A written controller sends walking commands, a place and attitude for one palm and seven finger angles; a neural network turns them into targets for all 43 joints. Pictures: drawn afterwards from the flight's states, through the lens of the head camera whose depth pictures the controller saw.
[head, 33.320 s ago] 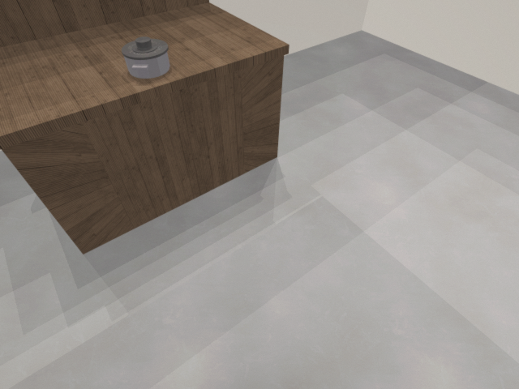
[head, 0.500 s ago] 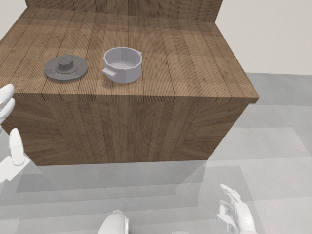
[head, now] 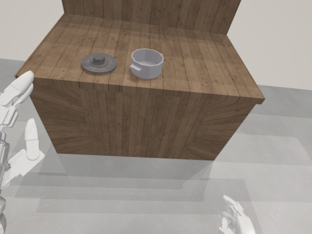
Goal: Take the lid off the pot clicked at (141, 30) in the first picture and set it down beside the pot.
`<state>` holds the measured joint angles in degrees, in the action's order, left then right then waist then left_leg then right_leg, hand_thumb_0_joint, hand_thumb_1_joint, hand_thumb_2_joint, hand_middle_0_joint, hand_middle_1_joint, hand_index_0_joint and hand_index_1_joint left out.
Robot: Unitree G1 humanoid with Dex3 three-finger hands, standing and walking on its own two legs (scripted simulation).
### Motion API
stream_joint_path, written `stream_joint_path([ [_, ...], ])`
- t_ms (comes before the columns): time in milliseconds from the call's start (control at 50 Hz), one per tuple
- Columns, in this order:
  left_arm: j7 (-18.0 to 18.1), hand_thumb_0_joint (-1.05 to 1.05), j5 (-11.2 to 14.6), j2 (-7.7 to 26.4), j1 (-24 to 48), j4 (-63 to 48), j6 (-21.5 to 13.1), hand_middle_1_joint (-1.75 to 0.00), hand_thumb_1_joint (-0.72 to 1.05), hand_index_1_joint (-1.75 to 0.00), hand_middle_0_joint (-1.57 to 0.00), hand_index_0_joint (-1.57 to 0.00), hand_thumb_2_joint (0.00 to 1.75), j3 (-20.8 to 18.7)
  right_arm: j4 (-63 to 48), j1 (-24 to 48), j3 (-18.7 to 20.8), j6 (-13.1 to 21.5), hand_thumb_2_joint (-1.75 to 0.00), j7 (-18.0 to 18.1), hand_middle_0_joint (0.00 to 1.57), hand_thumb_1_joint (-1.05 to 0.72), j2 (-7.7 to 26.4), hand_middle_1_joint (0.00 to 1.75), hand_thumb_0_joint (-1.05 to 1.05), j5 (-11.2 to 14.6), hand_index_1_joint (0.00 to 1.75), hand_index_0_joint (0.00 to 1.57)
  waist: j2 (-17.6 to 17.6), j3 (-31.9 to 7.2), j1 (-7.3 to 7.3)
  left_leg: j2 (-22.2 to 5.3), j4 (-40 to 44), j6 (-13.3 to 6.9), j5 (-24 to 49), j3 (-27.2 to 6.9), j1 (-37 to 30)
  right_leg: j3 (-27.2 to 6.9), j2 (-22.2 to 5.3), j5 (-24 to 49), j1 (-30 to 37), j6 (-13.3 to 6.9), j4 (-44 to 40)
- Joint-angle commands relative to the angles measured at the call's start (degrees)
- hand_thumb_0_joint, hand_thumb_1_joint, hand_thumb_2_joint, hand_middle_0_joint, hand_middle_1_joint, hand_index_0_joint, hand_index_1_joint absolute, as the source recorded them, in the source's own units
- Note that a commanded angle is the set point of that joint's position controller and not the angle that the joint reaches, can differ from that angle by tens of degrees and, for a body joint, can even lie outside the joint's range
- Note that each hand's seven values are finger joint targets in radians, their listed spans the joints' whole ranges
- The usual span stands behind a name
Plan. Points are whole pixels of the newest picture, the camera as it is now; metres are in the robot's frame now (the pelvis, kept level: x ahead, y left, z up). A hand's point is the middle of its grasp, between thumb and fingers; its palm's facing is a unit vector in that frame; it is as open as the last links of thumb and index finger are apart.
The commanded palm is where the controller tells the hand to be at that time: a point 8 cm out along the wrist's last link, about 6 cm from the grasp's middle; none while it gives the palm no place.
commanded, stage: stop stepping back and stand still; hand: left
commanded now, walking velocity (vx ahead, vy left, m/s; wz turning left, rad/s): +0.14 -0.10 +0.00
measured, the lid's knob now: (98, 58) +0.86 +0.25 -0.04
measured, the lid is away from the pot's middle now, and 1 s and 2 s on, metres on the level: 0.23 0.23 0.23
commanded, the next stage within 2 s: let the arm hang, fingers relaxed in 1.92 s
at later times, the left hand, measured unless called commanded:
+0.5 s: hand out of the picture +0.10 +0.20 -0.16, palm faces -0.04 -1.00 +0.06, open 7.2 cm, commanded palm none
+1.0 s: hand (78, 208) +0.23 +0.21 -0.16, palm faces -0.03 -0.98 -0.18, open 7.4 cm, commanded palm none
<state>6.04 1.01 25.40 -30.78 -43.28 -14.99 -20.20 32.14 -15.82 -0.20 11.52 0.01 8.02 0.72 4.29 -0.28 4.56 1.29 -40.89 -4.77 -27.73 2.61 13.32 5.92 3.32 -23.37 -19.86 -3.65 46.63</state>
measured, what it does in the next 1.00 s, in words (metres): walks ahead: right foot, then left foot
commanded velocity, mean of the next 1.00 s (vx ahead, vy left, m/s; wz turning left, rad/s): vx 0.00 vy -0.06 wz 0.00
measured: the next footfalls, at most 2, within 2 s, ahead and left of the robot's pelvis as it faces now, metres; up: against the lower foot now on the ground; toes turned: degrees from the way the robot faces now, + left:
right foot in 0.02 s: +0.02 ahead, -0.09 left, +0.00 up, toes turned -4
left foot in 0.22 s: +0.02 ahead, +0.13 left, +0.00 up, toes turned +1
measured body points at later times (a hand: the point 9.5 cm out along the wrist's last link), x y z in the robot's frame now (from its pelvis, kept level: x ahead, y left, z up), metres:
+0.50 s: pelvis -0.01 +0.07 +0.02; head +0.03 +0.15 +0.46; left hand +0.11 +0.25 -0.15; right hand -0.05 -0.16 -0.09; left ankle -0.02 +0.13 -0.72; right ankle +0.04 -0.10 -0.60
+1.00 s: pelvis +0.10 +0.05 +0.01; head +0.15 +0.06 +0.46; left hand +0.23 +0.26 -0.14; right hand +0.05 -0.15 -0.14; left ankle -0.01 +0.13 -0.72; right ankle +0.04 -0.09 -0.71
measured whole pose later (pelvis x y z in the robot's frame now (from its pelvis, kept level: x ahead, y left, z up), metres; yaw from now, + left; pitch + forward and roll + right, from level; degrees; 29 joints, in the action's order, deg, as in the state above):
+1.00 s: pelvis +0.10 +0.05 +0.01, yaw +0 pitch +3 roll -2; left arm 3.6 -0.2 7.8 -4.9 54.7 0.3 -1.8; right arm 59.9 -20.6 2.7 -0.5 1.9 4.7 0.1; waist -1.4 2.7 4.8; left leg 0.0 -33.5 -2.7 -26.6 2.6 9.4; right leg 2.7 -0.3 -21.0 -13.1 1.3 31.9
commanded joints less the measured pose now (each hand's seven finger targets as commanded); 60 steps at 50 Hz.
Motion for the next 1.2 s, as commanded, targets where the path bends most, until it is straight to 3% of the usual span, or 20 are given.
stream_joint_path([
  [0, 1.25, 0.0, 2.78, 12.73, -7.56, -4.14, -2.38, -0.3, 0.9, -0.3, -0.2, -0.2, 0.9, -16.58, -8.14, 5.41, 5.54, -2.85, -0.9, 0.31, 0.2, -0.9, 9.64, 0.3, 0.0, 2.41, 0.3, 0.2, 3.25, -9.06, -1.46, -1.43, -22.25, 2.41, 13.39, -1.55, 12.4, -16.69, -11.31, 20.43, 19.96, -8.61, -21.39],
  [20, 1.01, 0.0, 4.08, 11.7, -7.77, -1.52, -3.0, -0.3, 0.9, -0.3, -0.2, -0.2, 0.9, -17.65, -9.82, 5.99, 5.89, -4.07, -0.9, 0.36, 0.2, -0.9, 9.54, 0.3, 0.0, 2.58, 0.3, 0.2, 8.21, -9.39, -2.24, 1.82, -30.29, 3.8, -4.89, -2.02, 20.01, -29.66, -19.71, 19.41, 18.46, -12.74, -22.73],
  [80, 0.87, 0.0, 4.04, 9.09, -4.08, 1.26, -1.56, -0.3, 0.9, -0.3, -0.2, -0.2, 0.9, -16.2, -9.66, 8.37, 5.42, -7.69, -0.9, -0.31, 0.2, -0.9, 10.18, 0.3, 0.0, 2.69, 0.3, 0.2, 8.38, -2.69, -3.13, -5.28, -32.43, 2.81, -7.65, -11.09, 19.26, -33.02, -21.81, 13.95, 2.73, -12.85, -21.69],
  [120, 0.26, 0.0, 3.14, 9.03, -1.88, 1.72, -1.98, -0.3, 0.9, -0.3, -0.2, -0.2, 0.9, -14.41, -9.28, 9.2, 3.28, -7.94, -0.9, 0.94, 0.2, -0.9, 8.25, 0.3, 0.0, 1.61, 0.3, 0.2, 2.92, 1.06, -2.14, -5.11, -17.65, 2.39, -1.74, -4.48, 7.45, -20.95, -16.59, 1.33, -11.07, -8.83, -21.06],
  [140, -3.6, 0.0, -8.37, -6.97, 13.14, 35.44, 10.96, -0.3, 0.9, -0.3, -0.2, -0.2, 0.9, 9.72, 2.77, -1.03, 6.18, -6.88, -0.9, -2.6, 0.2, -0.9, 13.72, 0.3, 0.0, -1.15, 0.3, 0.2, -8.52, 0.05, 6.91, -7.69, -16.94, 2.12, -2.28, -5.22, 8.35, -6.84, -17.57, 5.88, -15.76, -4.72, -11.88],
  [160, -4.81, 0.0, -7.75, -8.55, 16.89, 38.22, 14.81, -0.3, 0.9, -0.3, -0.2, -0.2, 0.9, 11.28, 3.67, -8.3, 6.41, -9.07, -0.9, -2.29, 0.2, -0.9, 11.38, 0.3, 0.0, -2.09, 0.3, 0.2, -12.86, 0.65, 9.55, -6.56, -2.93, 2.08, 2.94, -4.51, -6.02, -6.47, -12.05, -8.98, -28.14, -1.78, -1.06],
  [180, -5.52, 0.0, -6.97, -10.84, 16.53, 39.04, 16.82, -0.3, 0.9, -0.3, -0.2, -0.2, 0.9, 12.1, 3.22, -10.64, 5.67, -11.58, -0.9, -1.71, 0.2, -0.9, 13.23, 0.3, 0.0, -2.95, 0.3, 0.2, -22.85, 4.69, 9.42, -8.26, 9.79, 1.29, -2.1, -13.25, -4.43, 0.42, -1.82, -18.84, -33.43, 1.01, 17.49],
  [220, -6.17, 0.0, -5.11, -12.08, 16.67, 42.31, 15.82, -0.3, 0.9, -0.3, -0.2, -0.2, 0.9, 12.82, -0.04, -9.19, 5.39, -10.46, -0.9, -0.14, 0.2, -0.9, 17.45, 0.3, 0.0, -3.6, 0.3, 0.2, -14.91, 1.5, 3.05, -22.54, 22.47, -6.73, 0.3, -48.01, -1.68, -9.71, 0.02, -12.86, -38.25, 3.95, 38.46],
  [260, -5.51, 0.0, -4.18, -9.96, 24.83, 50.43, 15.11, -0.3, 0.9, -0.3, -0.2, -0.2, 0.9, 11.9, 0.15, -4.59, 5.59, -9.82, -0.9, 0.64, 0.2, -0.9, 15.85, 0.3, 0.0, -4.0, 0.3, 0.2, 5.4, 2.14, 1.44, -23.65, 22.71, -9.32, 5.67, -49.98, 6.59, -15.12, -3.98, -0.83, -32.97, 4.57, 44.28],
  [360, -7.4, 0.0, -3.81, -8.12, 21.27, 70.54, 17.36, -0.3, 0.9, -0.3, -0.2, -0.2, 0.9, 13.99, 7.6, -1.37, 4.58, -8.24, -0.9, 2.11, 0.2, -0.9, 12.83, 0.3, 0.0, -2.51, 0.3, 0.2, -9.31, 8.53, -4.61, -15.47, 27.9, -3.4, -2.55, -26.7, 10.1, -15.19, -4.43, 11.84, -31.73, 5.93, 37.58],
  [420, -7.87, 0.0, -3.33, -7.86, 20.86, 77.39, 16.91, -0.3, 0.9, -0.3, -0.2, -0.2, 0.9, 15.92, 12.4, -7.91, 4.42, -7.06, -0.9, 2.93, 0.2, -0.9, 11.22, 0.3, 0.0, -1.73, 0.3, 0.2, -12.24, 3.5, -2.52, -14.02, 27.82, -3.75, 6.32, -18.85, -1.01, -12.53, -5.55, 14.07, -30.47, 6.48, 27.78],
  [620, -7.03, 0.0, -1.85, -14.32, 29.98, 85.98, 15.58, -0.3, 0.9, -0.3, -0.2, -0.2, 0.9, 19.18, 21.96, -21.71, 3.35, -9.07, -0.9, 3.69, 0.2, -0.9, 6.89, 0.3, 0.0, -2.48, 0.3, 0.2, -16.41, -1.22, 2.65, -13.38, 19.45, -2.54, 51.35, -10.55, -14.04, -1.69, -3.9, 6.61, -13.38, 4.69, -4.02],
  [740, -5.66, 0.0, -1.02, -12.89, 26.02, 91.91, 14.46, -0.3, 0.9, -0.3, -0.2, -0.2, 0.9, 18.62, 25.38, -20.26, 3.26, -9.6, -0.9, 3.37, 0.2, -0.9, 6.34, 0.3, 0.0, -1.56, 0.3, 0.2, -12.97, -2.23, -1.51, -12.26, 14.68, 0.43, 60.11, -9.81, -10.36, -2.19, -2.42, 13.5, 7.35, 2.64, -21.56],
  [800, -3.55, 0.0, -1.16, -8.14, 15.59, 97.04, 13.56, -0.3, 0.9, -0.3, -0.2, -0.2, 0.9, 17.14, 25.45, -17.75, 3.06, -9.14, -0.9, 2.5, 0.2, -0.9, 2.67, 0.3, 0.0, -0.25, 0.3, 0.2, -1.98, -5.77, -5.09, -4.54, 5.08, 4.52, 30.0, -2.06, 9.32, -12.64, -15.77, 53.09, 29.95, -3.9, -16.89],
  [860, -2.53, 0.0, -1.57, -9.19, 21.65, 96.64, 14.03, -0.3, 0.9, -0.3, -0.2, -0.2, 0.9, 16.98, 26.41, -16.62, 3.86, -11.1, -0.9, 2.17, 0.2, -0.9, 0.68, 0.3, 0.0, -0.48, 0.3, 0.2, 6.28, -0.5, -2.13, -3.61, 0.15, 4.16, 1.18, -2.92, 9.39, -12.99, -17.73, 48.49, 20.59, -6.82, -21.98],
  [940, -1.91, 0.0, -0.81, -11.43, 23.16, 95.23, 14.75, -0.3, 0.9, -0.3, -0.2, -0.2, 0.9, 16.52, 27.19, -13.81, 4.55, -11.37, -0.9, 2.46, 0.2, -0.9, 2.89, 0.3, 0.0, -0.58, 0.3, 0.2, -0.33, -0.43, -1.78, -8.04, 13.98, 3.21, 46.54, -4.92, -1.86, -6.71, -10.81, 45.89, 12.99, 1.11, -13.32],
  [1020, -2.37, 0.0, -0.89, -11.63, 22.6, 93.65, 15.66, -0.3, 0.9, -0.3, -0.2, -0.2, 0.9, 16.08, 27.84, -15.04, 5.39, -11.74, -0.9, 3.54, 0.2, -0.9, 5.55, 0.3, 0.0, -0.96, 0.3, 0.2, -15.99, -1.22, -1.46, -13.46, 9.56, 0.3, 96.56, -6.93, -20.62, -0.58, -3.85, 2.43, -1.1, 3.13, -10.53],
  [1100, -2.54, 0.0, -1.43, -11.1, 17.83, 95.57, 15.58, -0.3, 0.9, -0.3, -0.2, -0.2, 0.9, 15.6, 25.47, -8.15, 5.89, -11.97, -0.9, 3.31, 0.2, -0.9, 6.52, 0.3, 0.0, -0.3, 0.3, 0.2, -8.62, -2.93, -4.23, -10.39, 4.19, 1.57, 77.68, -4.21, -13.98, -2.44, -5.74, 23.04, 9.43, 1.73, -17.9],
  [1160, -2.21, 0.0, -2.26, -8.33, 15.7, 97.89, 14.45, -0.3, 0.9, -0.3, -0.2, -0.2, 0.9, 15.9, 22.66, -2.93, 5.43, -12.88, -0.9, 2.21, 0.2, -0.9, 1.9, 0.3, 0.0, -0.02, 0.3, 0.2, 3.49, 3.13, -5.02, -0.55, -9.51, 4.69, -2.07, -0.81, 4.91, -14.92, -22.7, 55.67, 13.78, -8.91, -24.1],
  [1180, -2.16, 0.0, -2.71, -8.2, 17.12, 97.46, 14.37, -0.3, 0.9, -0.3, -0.2, -0.2, 0.9, 15.81, 22.27, -1.98, 5.44, -13.23, -0.9, 1.98, 0.2, -0.9, 1.49, 0.3, 0.0, -0.34, 0.3, 0.2, 5.16, 5.37, -5.16, -1.55, -11.8, 3.98, -5.78, -4.23, 6.71, -16.02, -23.28, 48.27, 10.38, -9.81, -25.5],
])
